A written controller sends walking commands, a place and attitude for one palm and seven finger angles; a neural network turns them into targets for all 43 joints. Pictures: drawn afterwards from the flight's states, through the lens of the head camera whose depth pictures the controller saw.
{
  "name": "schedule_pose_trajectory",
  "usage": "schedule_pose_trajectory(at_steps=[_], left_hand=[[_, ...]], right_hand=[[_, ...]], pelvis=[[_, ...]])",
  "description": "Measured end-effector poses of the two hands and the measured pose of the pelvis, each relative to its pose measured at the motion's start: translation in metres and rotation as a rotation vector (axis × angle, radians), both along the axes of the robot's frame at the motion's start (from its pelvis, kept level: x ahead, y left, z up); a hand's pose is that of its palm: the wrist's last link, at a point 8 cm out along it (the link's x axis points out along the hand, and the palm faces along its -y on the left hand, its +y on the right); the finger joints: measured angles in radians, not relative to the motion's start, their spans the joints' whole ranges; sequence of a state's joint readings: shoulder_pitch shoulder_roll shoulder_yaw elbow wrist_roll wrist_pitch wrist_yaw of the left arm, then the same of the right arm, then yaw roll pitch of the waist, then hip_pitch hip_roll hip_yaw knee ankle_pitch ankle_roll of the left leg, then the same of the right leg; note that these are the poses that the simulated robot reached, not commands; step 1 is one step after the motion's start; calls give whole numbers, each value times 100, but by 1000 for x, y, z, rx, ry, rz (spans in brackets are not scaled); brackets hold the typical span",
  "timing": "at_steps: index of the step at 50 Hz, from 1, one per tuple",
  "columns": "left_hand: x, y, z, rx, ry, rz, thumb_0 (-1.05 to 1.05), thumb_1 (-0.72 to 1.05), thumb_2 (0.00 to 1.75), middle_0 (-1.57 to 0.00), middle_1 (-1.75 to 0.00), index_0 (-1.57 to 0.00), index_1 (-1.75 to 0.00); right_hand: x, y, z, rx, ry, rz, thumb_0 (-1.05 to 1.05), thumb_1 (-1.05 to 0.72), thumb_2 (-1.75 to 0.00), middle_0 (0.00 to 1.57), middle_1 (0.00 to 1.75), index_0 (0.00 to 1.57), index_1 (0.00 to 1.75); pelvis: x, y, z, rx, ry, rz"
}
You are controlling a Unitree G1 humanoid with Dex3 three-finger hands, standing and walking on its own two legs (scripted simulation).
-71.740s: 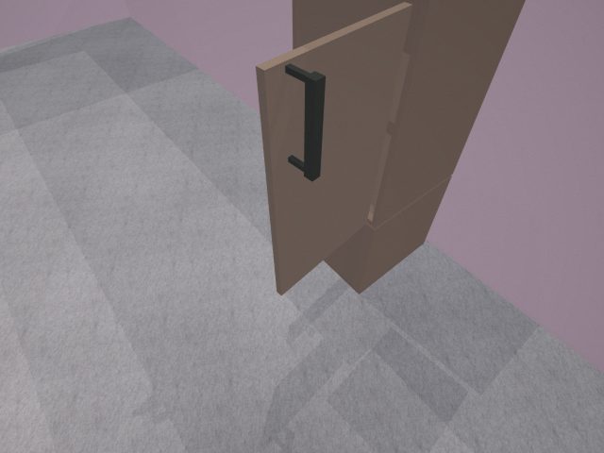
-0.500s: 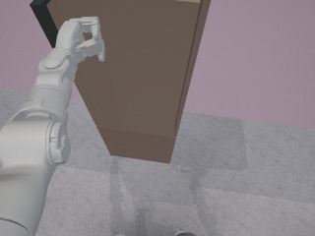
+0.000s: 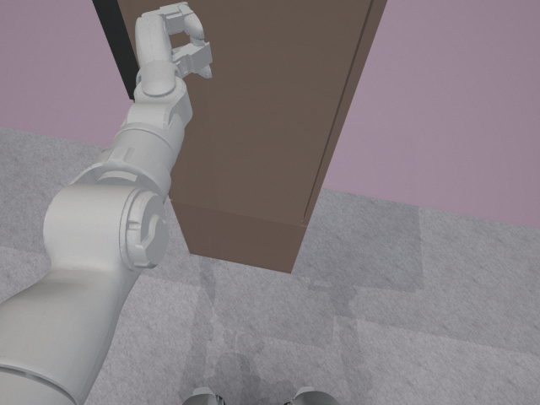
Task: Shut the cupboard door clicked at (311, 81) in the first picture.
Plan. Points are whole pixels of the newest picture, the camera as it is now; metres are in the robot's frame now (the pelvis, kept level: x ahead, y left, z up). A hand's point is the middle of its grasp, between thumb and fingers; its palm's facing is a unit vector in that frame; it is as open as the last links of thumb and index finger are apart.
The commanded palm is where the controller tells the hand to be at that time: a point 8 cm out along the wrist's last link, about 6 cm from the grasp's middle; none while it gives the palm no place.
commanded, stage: pull the fist back off the door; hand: left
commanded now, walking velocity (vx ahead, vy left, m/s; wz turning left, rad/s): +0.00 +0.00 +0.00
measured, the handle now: (126, 34) +0.59 +0.14 +0.19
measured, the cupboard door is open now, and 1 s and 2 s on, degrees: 0 0 0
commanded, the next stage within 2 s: draw the hand back to the body in 0.68 s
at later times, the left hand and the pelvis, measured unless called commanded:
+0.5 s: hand (219, 67) +0.53 +0.02 +0.18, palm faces +0.07 -1.00 +0.01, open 3.2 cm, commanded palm +0.47 +0.06 +0.19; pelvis +0.02 -0.01 +0.02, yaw -4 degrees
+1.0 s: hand (196, 91) +0.46 +0.05 +0.20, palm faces +0.07 -1.00 +0.03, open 3.1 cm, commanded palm +0.41 +0.11 +0.19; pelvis +0.03 -0.02 +0.03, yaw -2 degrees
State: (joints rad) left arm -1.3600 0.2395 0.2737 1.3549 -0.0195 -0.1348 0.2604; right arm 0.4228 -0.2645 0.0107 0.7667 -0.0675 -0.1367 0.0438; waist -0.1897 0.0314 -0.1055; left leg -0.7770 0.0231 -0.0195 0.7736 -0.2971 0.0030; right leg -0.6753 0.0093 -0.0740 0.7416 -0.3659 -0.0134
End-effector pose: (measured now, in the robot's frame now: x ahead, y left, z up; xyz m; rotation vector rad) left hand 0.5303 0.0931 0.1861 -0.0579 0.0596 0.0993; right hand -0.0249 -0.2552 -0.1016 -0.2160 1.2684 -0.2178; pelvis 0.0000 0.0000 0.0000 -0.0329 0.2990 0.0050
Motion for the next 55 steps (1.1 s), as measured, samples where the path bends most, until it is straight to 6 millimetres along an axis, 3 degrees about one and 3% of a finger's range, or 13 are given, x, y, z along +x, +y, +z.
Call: schedule_pose_trajectory(at_steps=[6, 14, 20, 26, 36, 41, 47, 55], left_hand=[[-3, -13, 6, 104, -29, 20, 3, 82, 101, -130, -150, -131, -150], [-6, -21, 6, 51, -31, -31, 3, 92, 98, -130, -150, -130, -150], [-14, -23, 0, 46, -79, -30, 2, 92, 93, -130, -150, -130, -150], [-33, -20, -7, 46, -90, -31, 2, 91, 91, -130, -150, -129, -150], [-69, -17, 1, 49, -66, -27, 2, 90, 90, -130, -150, -130, -150], [-73, -13, 8, 64, -55, -23, 2, 90, 90, -130, -150, -130, -150], [-81, -4, 12, 37, -74, -31, 2, 90, 90, -130, -150, -130, -150], [-128, 32, -1, 50, -82, -20, 2, 90, 90, -130, -150, -129, -150]], right_hand=[[-14, 14, -6, 48, -21, -45, 0, -90, -89, 20, 30, 21, 30], [-42, 20, -3, 73, 34, -103, 0, -90, -89, 20, 30, 21, 30], [-38, 11, 2, 68, 37, -126, 0, -90, -89, 20, 30, 21, 30], [5, -3, 2, 61, -47, -120, 1, -90, -89, 20, 30, 21, 30], [132, -14, 15, 61, -323, 4, 1, -91, -89, 20, 30, 20, 30], [177, -10, 27, 65, -419, 64, 0, -91, -89, 20, 30, 20, 30], [191, -5, 33, 87, -447, 81, 0, -91, -89, 20, 30, 20, 30], [182, -1, 32, 106, -423, 53, 1, -90, -89, 20, 30, 21, 30]], pelvis=[[-8, 0, -1, 5, -5, -16], [-4, 1, 6, 15, -30, -48], [7, -2, 11, 21, -58, -68], [21, -6, 18, 24, -105, -75], [30, -15, 23, 33, -185, -49], [28, -19, 24, 38, -201, -29], [30, -22, 26, 43, -208, -34], [34, -21, 30, 43, -267, -46]])
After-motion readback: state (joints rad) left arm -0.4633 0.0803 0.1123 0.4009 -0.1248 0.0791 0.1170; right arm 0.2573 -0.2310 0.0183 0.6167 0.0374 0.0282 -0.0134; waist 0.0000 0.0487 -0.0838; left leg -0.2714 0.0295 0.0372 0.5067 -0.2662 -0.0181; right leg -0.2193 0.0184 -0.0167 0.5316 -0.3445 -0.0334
